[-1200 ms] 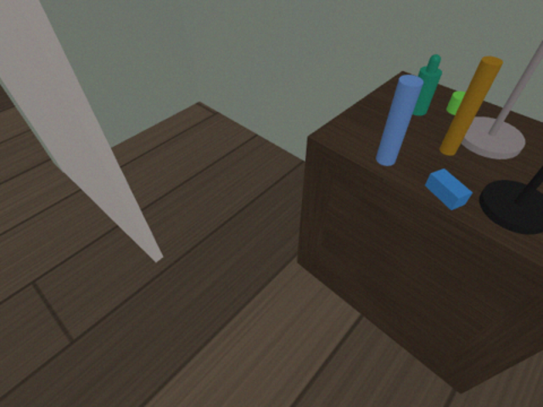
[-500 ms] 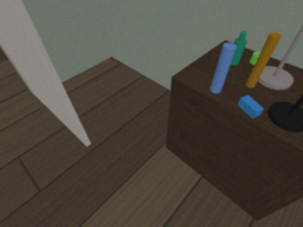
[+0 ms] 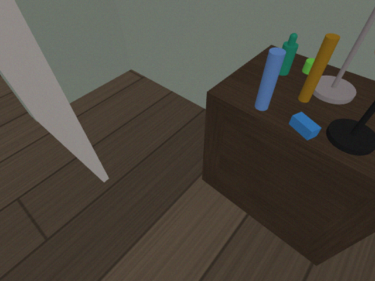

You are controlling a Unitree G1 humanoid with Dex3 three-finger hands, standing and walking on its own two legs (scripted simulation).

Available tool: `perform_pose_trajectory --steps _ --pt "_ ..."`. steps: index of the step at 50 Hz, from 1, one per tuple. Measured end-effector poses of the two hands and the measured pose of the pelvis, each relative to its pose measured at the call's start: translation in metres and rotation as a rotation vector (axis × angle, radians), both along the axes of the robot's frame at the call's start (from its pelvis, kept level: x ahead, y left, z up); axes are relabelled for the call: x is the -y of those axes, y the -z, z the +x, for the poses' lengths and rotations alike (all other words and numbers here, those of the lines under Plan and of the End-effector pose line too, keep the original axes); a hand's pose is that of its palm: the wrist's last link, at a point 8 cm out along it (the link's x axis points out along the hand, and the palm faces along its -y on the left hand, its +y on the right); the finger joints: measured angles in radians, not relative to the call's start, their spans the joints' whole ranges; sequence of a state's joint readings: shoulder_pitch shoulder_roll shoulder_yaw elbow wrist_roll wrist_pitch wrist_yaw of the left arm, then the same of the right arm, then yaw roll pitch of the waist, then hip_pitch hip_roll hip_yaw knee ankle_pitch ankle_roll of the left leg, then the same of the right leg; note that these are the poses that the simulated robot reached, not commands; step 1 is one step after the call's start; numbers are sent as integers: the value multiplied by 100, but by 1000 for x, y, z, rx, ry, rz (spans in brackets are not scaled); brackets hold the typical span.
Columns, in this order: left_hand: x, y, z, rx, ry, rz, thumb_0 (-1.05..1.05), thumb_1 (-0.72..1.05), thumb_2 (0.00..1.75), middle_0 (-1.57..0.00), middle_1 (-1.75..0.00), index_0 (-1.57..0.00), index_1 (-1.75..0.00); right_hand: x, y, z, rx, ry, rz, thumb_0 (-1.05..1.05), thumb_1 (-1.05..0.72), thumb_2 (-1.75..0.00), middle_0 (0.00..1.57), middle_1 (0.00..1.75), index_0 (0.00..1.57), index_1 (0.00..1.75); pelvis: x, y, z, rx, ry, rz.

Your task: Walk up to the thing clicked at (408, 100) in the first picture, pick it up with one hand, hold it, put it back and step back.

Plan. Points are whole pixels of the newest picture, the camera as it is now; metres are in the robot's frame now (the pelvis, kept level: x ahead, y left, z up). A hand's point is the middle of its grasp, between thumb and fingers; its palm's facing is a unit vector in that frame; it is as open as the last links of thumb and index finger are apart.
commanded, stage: walk up
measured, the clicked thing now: (268, 81) +0.72 -0.26 +0.01
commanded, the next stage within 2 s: none
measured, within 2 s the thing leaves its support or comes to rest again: neither
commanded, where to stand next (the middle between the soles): +0.04 +0.00 m, yaw -21 degrees
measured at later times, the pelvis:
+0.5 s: pelvis +0.01 -0.01 -0.02, yaw -13 degrees
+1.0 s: pelvis -0.01 +0.00 -0.02, yaw -20 degrees
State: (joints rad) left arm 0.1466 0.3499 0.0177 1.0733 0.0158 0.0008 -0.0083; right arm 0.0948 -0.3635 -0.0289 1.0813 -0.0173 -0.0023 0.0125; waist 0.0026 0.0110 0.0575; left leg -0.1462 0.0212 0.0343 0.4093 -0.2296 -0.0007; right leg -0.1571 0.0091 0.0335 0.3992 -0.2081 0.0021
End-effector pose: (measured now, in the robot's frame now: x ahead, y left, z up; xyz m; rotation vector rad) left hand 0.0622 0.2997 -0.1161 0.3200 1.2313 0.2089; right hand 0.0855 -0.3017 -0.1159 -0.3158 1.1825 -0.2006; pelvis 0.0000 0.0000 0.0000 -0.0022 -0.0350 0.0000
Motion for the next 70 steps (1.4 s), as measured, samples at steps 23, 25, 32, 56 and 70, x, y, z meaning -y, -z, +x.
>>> perform_pose_trajectory --steps 23,25,32,56,70 --pt "23 -5 68 33 249 78 1 90 89 -20 -30 -21 -30 35 20 -51 -9 199 -6 0 -90 -89 20 29 20 30 13 17 6 -3 208 11" --pt "23 -4 78 53 270 74 1 90 89 -21 -30 -21 -30 31 20 -55 -14 203 -8 0 -90 -89 20 30 20 30 10 18 8 -6 219 10" --pt "13 14 113 108 304 38 1 90 89 -20 -30 -21 -30 10 17 -74 -1 238 -50 0 -90 -89 20 30 20 30 -10 29 8 5 251 27" --pt "43 7 122 114 406 -6 1 90 89 -20 -30 -21 -30 0 16 -132 24 349 -21 0 -90 -89 20 30 20 30 -12 20 -8 24 357 17" --pt "41 0 116 67 396 -27 1 90 89 -20 -30 -21 -30 -14 6 -138 10 373 12 0 -90 -89 20 30 20 30 -18 4 -11 22 377 4"
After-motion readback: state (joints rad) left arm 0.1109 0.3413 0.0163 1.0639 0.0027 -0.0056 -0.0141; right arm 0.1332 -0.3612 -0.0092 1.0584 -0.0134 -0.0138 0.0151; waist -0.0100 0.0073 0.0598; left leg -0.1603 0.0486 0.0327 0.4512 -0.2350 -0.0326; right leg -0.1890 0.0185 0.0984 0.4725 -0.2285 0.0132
